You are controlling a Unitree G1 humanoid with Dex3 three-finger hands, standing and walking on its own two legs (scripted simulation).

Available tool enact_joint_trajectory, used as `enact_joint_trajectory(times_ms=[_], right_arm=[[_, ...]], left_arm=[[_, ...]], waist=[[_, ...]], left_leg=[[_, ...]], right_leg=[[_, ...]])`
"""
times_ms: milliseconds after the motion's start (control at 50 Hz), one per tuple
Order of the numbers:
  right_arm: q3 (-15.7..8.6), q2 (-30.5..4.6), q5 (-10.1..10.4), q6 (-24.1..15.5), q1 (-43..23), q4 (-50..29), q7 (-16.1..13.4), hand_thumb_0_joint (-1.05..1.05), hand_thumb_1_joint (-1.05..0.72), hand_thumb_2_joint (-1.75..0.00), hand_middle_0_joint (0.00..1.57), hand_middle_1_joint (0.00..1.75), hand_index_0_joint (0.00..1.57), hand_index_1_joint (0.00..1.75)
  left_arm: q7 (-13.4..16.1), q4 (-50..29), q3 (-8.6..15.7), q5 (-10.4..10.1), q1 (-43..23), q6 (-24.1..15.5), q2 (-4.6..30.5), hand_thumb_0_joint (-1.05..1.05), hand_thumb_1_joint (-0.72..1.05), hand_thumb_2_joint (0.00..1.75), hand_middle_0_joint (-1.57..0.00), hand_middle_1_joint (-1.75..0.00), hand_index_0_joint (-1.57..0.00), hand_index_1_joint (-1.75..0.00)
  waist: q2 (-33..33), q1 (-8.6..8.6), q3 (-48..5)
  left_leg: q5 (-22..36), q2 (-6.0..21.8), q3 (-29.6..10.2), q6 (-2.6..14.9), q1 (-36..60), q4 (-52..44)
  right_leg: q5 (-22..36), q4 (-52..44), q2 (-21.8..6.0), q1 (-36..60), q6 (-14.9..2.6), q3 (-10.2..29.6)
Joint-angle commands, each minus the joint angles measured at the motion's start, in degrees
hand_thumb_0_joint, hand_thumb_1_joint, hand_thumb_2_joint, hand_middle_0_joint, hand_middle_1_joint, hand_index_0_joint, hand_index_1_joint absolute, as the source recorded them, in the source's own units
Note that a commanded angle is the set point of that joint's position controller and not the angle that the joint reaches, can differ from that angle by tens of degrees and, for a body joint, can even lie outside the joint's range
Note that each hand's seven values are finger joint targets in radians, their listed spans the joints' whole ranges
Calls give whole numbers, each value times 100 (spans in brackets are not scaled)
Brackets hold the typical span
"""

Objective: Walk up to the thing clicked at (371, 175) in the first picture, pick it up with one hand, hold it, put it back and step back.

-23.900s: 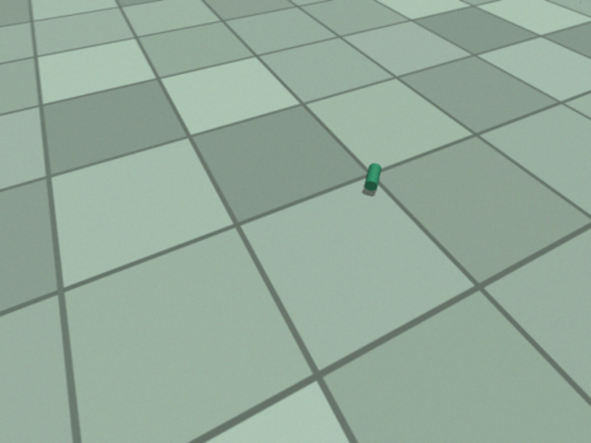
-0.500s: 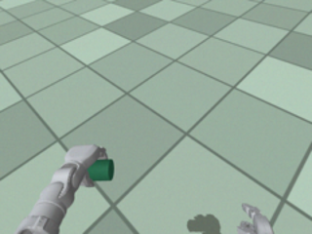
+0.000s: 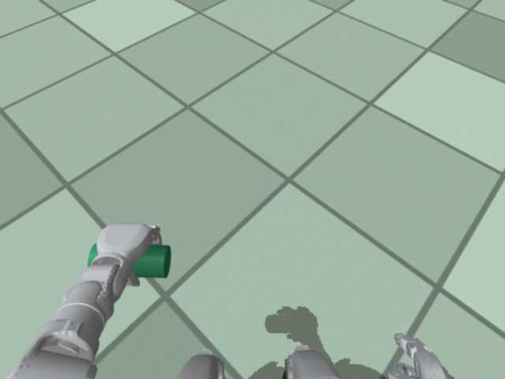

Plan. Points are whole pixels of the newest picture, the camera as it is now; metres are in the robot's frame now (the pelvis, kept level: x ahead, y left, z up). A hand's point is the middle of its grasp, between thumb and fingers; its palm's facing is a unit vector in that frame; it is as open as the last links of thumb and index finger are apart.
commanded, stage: crouch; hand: left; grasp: from above
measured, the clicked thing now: (131, 260) +0.34 +0.24 -0.11
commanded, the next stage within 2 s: lower in 1.54 s
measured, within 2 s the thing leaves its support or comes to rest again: neither
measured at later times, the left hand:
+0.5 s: hand (155, 277) +0.38 +0.26 -0.33, palm faces -0.46 +0.02 -0.89, open 9.2 cm
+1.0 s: hand (165, 284) +0.40 +0.27 -0.48, palm faces -0.45 -0.01 -0.89, open 9.2 cm
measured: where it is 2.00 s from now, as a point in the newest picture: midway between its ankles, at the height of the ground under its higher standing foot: outside the picture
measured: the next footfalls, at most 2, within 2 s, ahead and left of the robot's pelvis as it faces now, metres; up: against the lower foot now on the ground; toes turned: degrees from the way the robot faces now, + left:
none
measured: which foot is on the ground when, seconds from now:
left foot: down 0.00-1.00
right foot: down 0.00-1.00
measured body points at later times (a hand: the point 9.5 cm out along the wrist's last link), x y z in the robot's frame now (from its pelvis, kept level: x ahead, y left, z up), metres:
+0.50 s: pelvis -0.04 +0.02 -0.20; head +0.14 +0.03 +0.21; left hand +0.40 +0.25 -0.28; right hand +0.00 -0.26 -0.33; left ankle +0.03 +0.13 -0.69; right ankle +0.04 -0.13 -0.69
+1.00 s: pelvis -0.05 +0.01 -0.32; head +0.18 +0.05 +0.07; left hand +0.42 +0.27 -0.43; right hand +0.01 -0.27 -0.44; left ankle +0.03 +0.13 -0.69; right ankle +0.03 -0.13 -0.69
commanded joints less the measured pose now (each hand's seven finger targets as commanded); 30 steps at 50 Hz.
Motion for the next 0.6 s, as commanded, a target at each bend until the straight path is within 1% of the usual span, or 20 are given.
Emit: enact_joint_trajectory(times_ms=[0, 20, 80, 120, 200, 240, 260, 300, 320, 340, 360, 400, 420, 440, 480, 500, 520, 540, 560, 580], right_arm=[[-381, -819, -101, -168, 385, -397, 26, 0, -90, -90, 20, 30, 20, 30], [-401, -851, -121, -190, 442, -369, 34, 0, -90, -90, 20, 30, 20, 30], [-429, -895, -198, -254, 514, -266, 14, 0, -90, -90, 20, 30, 20, 30], [-460, -913, -222, -300, 591, -253, -1, 0, -89, -90, 20, 30, 20, 30], [-511, -953, -290, -376, 672, -232, -21, 0, -89, -90, 20, 30, 20, 30], [-501, -964, -321, -395, 712, -178, -22, 0, -89, -90, 20, 30, 20, 30], [-493, -956, -327, -411, 726, -193, -19, 0, -89, -90, 20, 30, 20, 30], [-489, -967, -350, -444, 763, -164, 6, 0, -89, -90, 20, 30, 20, 30], [-473, -963, -346, -462, 753, -174, 1, 0, -89, -90, 20, 30, 20, 30], [-451, -988, -366, -478, 762, -162, 17, 0, -90, -90, 20, 30, 20, 30], [-459, -1007, -364, -495, 762, -181, 32, 0, -89, -90, 20, 30, 20, 30], [-410, -1005, -393, -538, 753, -120, 79, 0, -89, -90, 20, 30, 20, 30], [-420, -1014, -399, -570, 775, -102, 105, 0, -89, -90, 20, 30, 20, 30], [-408, -1066, -413, -597, 816, -33, 132, 0, -89, -89, 20, 30, 20, 30], [-369, -1109, -450, -646, 847, -9, 193, 0, -89, -90, 20, 30, 20, 30], [-378, -1113, -467, -657, 849, -24, 223, 0, -89, -90, 20, 30, 20, 30], [-343, -1094, -495, -669, 844, 17, 265, 0, -90, -90, 20, 30, 20, 30], [-340, -1118, -528, -677, 930, 68, 315, 0, -89, -90, 20, 30, 20, 30], [-334, -1096, -532, -685, 910, 59, 341, 0, -89, -90, 20, 30, 20, 30], [-324, -1111, -559, -684, 962, 103, 364, 0, -90, -90, 20, 30, 20, 30]], left_arm=[[770, -301, 427, 173, -2423, 49, 1112, 0, 71, 73, -103, -72, -106, -69], [820, -119, 438, 175, -2410, 80, 1080, 0, 72, 74, -103, -72, -106, -69], [947, 112, 646, 176, -2652, 158, 1371, 0, 70, 73, -101, -72, -105, -69], [954, 147, 652, 185, -2817, 178, 1370, 0, 69, 78, -102, -71, -104, -69], [992, -21, 901, 147, -3018, 237, 1632, 0, 66, 74, -97, -73, -100, -70], [972, 162, 945, 189, -3106, 279, 1711, 0, 65, 75, -98, -71, -100, -69], [958, 113, 1029, 208, -3109, 267, 1852, 0, 64, 75, -97, -73, -100, -70], [893, 216, 1030, 168, -3258, 237, 1807, 0, 63, 79, -97, -73, -99, -71], [882, 21, 1107, 168, -3590, 191, 2028, 0, 63, 78, -96, -74, -98, -72], [849, 399, 1122, 205, -3344, 192, 2023, 0, 65, 77, -97, -74, -100, -72], [831, 224, 1154, 193, -3540, 136, 2093, 0, 64, 75, -96, -73, -99, -70], [785, 443, 1101, 178, -3545, 36, 1952, 0, 68, 76, -99, -74, -102, -71], [770, 420, 1120, 187, -3585, -25, 1995, 0, 67, 77, -98, -73, -101, -70], [756, 607, 1123, 228, -3543, -63, 1987, 0, 68, 77, -98, -74, -102, -71], [794, 348, 1255, 290, -3849, -188, 2245, 0, 69, 76, -99, -74, -103, -71], [828, 242, 1295, 320, -3858, -227, 2289, 0, 71, 76, -101, -72, -104, -69], [864, 495, 1274, 353, -3615, -248, 2229, 0, 72, 74, -101, -73, -105, -69], [879, 576, 1239, 373, -3659, -263, 2072, 0, 73, 78, -102, -73, -105, -70], [931, 205, 1307, 390, -4038, -325, 2287, 0, 71, 77, -101, -74, -104, -71], [983, 399, 1396, 444, -3922, -311, 2399, 0, 71, 78, -102, -73, -105, -70]], waist=[[229, -245, -2200], [297, -254, -2320], [461, -240, -2742], [475, -317, -3015], [615, -287, -3618], [608, -424, -3571], [552, -359, -3627], [533, -490, -3516], [662, -475, -3691], [608, -512, -3551], [606, -521, -3665], [717, -631, -3545], [637, -621, -3707], [605, -702, -3652], [995, -680, -4032], [1140, -600, -4281], [1122, -594, -4200], [996, -734, -4213], [1144, -694, -4479], [1217, -666, -4483]], left_leg=[[657, -213, 265, 118, -199, 726], [626, -209, 235, 132, -364, 936], [589, -170, 101, 144, -937, 1478], [353, -172, 72, 176, -1397, 1846], [117, -141, -5, 159, -1926, 2399], [-81, -130, -48, 166, -2327, 2671], [-251, -149, -42, 168, -2551, 2749], [-654, -145, -103, 169, -2906, 2961], [-793, -155, -126, 154, -2963, 3028], [-865, -153, -141, 165, -3147, 3178], [-1020, -159, -207, 156, -3170, 3263], [-1146, -171, -232, 160, -3518, 3534], [-1165, -176, -278, 162, -3488, 3652], [-1159, -164, -344, 157, -3600, 3795], [-888, -176, -373, 124, -3574, 4036], [-773, -172, -379, 113, -3429, 4113], [-613, -177, -337, 123, -3540, 4266], [-458, -164, -379, 131, -3636, 4421], [-445, -184, -324, 137, -3669, 4514], [-304, -184, -284, 145, -3658, 4651]], right_leg=[[635, 441, 177, -536, -241, -133], [563, 641, 188, -814, -254, -169], [452, 1337, 213, -1449, -309, -271], [280, 1703, 216, -1812, -324, -297], [31, 2397, 194, -2430, -353, -348], [-113, 2643, 190, -2825, -338, -367], [-253, 2753, 191, -2853, -346, -381], [-600, 2967, 178, -3326, -350, -394], [-740, 3101, 187, -3438, -368, -402], [-814, 3225, 174, -3665, -364, -418], [-969, 3348, 185, -3859, -379, -455], [-1071, 3599, 162, -4283, -380, -474], [-1096, 3708, 171, -4362, -385, -503], [-1080, 3855, 146, -4645, -368, -532], [-898, 4189, 128, -4877, -385, -561], [-846, 4307, 136, -4944, -399, -586], [-752, 4410, 139, -5009, -399, -594], [-640, 4495, 118, -5140, -372, -622], [-597, 4598, 147, -5113, -392, -625], [-504, 4678, 139, -5182, -383, -615]])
